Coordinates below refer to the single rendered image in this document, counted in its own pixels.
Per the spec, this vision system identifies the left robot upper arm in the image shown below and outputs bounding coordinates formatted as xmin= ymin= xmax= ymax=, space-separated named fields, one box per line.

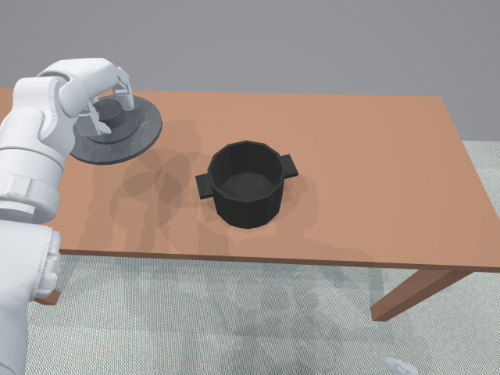
xmin=0 ymin=220 xmax=61 ymax=375

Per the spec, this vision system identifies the table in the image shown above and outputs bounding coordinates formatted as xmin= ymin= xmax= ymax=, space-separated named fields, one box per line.
xmin=0 ymin=88 xmax=500 ymax=322

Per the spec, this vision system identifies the lid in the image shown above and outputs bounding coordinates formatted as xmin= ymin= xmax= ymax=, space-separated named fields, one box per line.
xmin=70 ymin=95 xmax=163 ymax=165

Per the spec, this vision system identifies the robot right hand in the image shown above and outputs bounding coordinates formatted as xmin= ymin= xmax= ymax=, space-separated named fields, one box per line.
xmin=384 ymin=357 xmax=419 ymax=375

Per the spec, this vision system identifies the robot left hand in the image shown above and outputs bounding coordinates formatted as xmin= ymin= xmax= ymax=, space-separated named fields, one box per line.
xmin=43 ymin=58 xmax=134 ymax=137

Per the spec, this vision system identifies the pot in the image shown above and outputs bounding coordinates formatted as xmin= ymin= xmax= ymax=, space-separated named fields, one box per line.
xmin=195 ymin=141 xmax=298 ymax=229

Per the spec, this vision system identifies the knob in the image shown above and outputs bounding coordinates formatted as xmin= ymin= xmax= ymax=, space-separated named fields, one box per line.
xmin=93 ymin=99 xmax=126 ymax=129

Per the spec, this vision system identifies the left robot forearm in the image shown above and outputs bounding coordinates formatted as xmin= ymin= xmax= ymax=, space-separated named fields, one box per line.
xmin=0 ymin=68 xmax=89 ymax=224

